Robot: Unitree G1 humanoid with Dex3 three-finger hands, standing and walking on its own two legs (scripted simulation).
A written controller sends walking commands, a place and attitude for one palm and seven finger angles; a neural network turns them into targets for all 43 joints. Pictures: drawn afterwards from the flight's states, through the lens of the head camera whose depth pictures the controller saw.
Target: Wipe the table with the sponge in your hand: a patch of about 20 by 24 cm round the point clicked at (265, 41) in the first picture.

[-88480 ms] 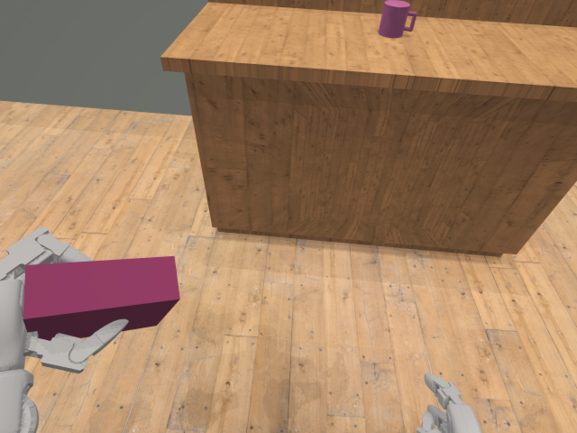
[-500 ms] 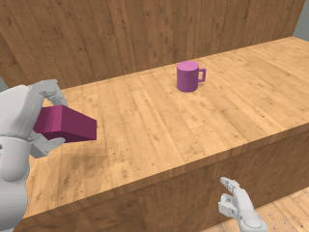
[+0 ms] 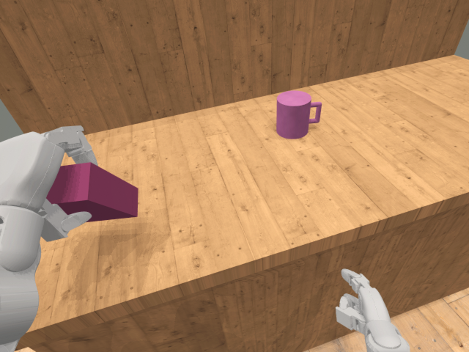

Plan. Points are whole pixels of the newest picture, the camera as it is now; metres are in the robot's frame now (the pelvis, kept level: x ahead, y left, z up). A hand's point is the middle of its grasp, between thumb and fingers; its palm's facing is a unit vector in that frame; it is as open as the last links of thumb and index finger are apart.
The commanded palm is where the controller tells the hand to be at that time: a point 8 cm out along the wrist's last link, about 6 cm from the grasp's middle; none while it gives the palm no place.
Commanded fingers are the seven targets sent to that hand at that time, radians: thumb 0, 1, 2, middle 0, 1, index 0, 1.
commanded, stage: bring the sponge back beside the body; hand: left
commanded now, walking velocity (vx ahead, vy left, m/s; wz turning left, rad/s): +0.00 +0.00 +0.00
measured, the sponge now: (87, 200) +0.23 +0.27 +0.20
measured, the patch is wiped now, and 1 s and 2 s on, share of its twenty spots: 0.90 0.90 0.90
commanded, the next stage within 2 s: step back with the hand held close in 0.80 s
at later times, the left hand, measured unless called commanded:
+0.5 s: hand (44, 197) +0.19 +0.28 +0.24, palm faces +0.36 -0.10 -0.93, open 8.9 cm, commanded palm +0.13 +0.29 +0.31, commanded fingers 0.00 0.10 1.30 -1.20 -1.60 -1.20 -1.60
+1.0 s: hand (62, 185) +0.21 +0.27 +0.25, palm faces +0.41 -0.48 -0.78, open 8.9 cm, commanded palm +0.15 +0.29 +0.29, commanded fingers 0.00 0.10 1.30 -1.20 -1.60 -1.20 -1.60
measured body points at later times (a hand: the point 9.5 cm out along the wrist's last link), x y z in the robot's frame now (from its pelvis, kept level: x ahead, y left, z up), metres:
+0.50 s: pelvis +0.00 +0.01 +0.00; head -0.03 -0.04 +0.45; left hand +0.17 +0.29 +0.29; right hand +0.26 -0.17 -0.07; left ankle +0.03 +0.12 -0.74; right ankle +0.01 -0.11 -0.74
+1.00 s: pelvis +0.00 +0.01 +0.00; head -0.03 -0.03 +0.45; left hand +0.18 +0.29 +0.29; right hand +0.26 -0.17 -0.06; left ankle +0.04 +0.11 -0.74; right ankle +0.01 -0.11 -0.74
